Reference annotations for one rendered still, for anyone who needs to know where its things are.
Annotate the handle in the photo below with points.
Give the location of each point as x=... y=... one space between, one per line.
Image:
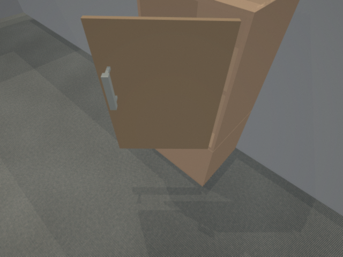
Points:
x=109 y=91

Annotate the cupboard door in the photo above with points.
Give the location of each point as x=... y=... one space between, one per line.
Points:
x=168 y=74

